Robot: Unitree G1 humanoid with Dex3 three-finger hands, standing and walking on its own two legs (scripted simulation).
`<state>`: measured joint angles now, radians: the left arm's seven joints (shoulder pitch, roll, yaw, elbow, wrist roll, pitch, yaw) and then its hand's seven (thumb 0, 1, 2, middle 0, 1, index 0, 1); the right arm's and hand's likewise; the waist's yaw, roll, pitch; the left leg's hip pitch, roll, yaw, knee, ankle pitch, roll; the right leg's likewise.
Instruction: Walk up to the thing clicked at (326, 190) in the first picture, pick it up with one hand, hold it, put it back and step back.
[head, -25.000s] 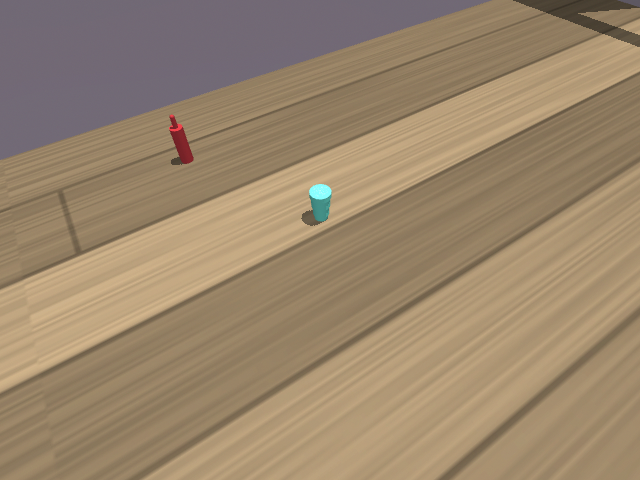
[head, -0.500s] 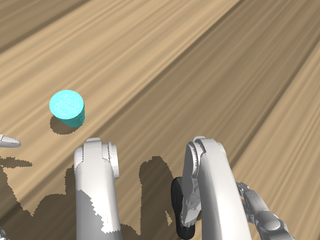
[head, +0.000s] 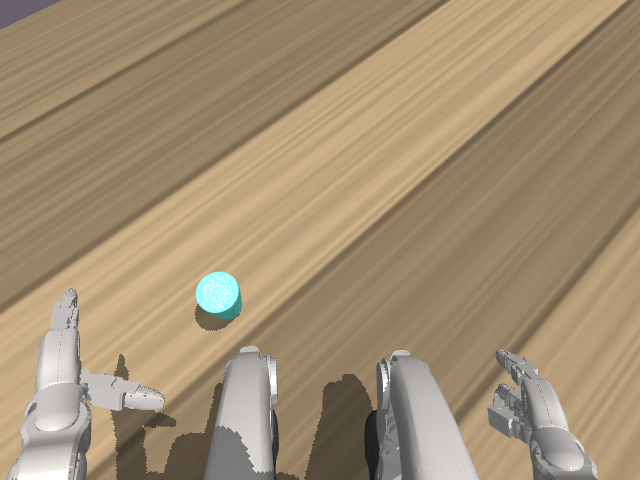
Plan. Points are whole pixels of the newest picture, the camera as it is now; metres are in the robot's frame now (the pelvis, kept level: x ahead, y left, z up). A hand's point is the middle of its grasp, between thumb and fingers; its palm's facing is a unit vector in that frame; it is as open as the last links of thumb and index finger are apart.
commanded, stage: home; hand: left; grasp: from the side
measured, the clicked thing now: (223, 300) +0.43 +0.24 -0.49
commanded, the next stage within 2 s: none
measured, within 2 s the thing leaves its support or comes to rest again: neither
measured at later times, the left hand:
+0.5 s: hand (101, 376) +0.23 +0.20 +0.10, palm faces +0.15 -0.94 -0.32, open 17.5 cm
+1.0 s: hand (108, 395) +0.21 +0.19 +0.10, palm faces +0.15 -0.95 -0.29, open 17.5 cm
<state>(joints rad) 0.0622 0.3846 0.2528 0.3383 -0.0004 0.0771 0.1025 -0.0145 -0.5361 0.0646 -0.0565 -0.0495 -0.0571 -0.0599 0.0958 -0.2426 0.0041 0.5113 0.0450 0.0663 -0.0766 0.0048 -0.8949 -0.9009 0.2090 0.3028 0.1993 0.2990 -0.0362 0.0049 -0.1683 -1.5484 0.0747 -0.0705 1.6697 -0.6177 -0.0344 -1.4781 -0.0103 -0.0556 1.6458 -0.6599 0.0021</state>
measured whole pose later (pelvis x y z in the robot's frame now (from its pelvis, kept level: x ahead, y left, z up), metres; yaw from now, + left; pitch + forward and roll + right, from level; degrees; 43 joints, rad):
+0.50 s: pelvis +0.06 +0.01 +0.15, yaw +3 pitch +11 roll -2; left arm 0.46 0.22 -0.02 -0.03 -0.01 0.29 0.18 -0.01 -0.55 0.06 -0.05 -0.05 -0.05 -0.06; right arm 0.30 -0.20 0.04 0.47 0.03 -0.05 -0.19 0.01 -0.89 -0.90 0.21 0.30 0.20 0.30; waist -0.04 0.04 -0.17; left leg -0.74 0.06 -0.02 1.04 -0.50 -0.02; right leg -0.66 -0.02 -0.05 0.98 -0.51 0.02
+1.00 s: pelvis +0.05 +0.00 +0.16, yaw +3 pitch +8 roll -2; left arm 0.46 0.20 -0.01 0.00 0.00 0.27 0.14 -0.01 -0.56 0.05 -0.05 -0.05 -0.05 -0.06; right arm 0.28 -0.21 0.03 0.51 0.01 -0.11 -0.18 0.01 -0.89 -0.90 0.21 0.30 0.20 0.30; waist -0.03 0.03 -0.11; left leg -0.64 0.06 -0.02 0.96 -0.45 -0.03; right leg -0.57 -0.02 -0.06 0.92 -0.48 0.02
